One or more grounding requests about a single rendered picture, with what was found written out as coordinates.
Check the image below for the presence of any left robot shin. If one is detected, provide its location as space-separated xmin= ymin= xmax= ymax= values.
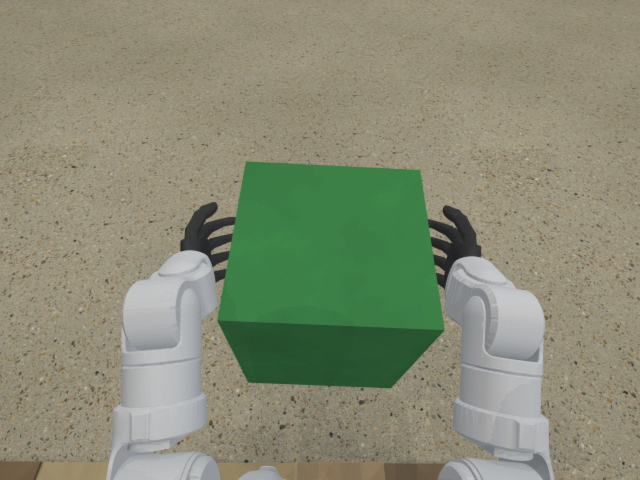
xmin=259 ymin=466 xmax=279 ymax=475

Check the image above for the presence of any robot left upper arm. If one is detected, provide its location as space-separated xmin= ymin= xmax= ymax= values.
xmin=113 ymin=451 xmax=220 ymax=480

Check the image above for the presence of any right robot forearm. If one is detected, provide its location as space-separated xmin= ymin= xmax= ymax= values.
xmin=444 ymin=256 xmax=554 ymax=480

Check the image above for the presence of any left robot forearm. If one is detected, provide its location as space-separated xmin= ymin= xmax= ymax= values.
xmin=106 ymin=250 xmax=218 ymax=480

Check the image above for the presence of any left robot hand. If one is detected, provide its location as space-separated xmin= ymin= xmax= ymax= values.
xmin=180 ymin=202 xmax=236 ymax=282

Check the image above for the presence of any right robot hand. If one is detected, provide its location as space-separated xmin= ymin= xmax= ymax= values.
xmin=428 ymin=205 xmax=481 ymax=290

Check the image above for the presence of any robot right upper arm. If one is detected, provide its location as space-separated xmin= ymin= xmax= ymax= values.
xmin=438 ymin=457 xmax=543 ymax=480

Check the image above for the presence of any carton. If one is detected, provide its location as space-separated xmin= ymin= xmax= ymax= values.
xmin=217 ymin=161 xmax=445 ymax=388

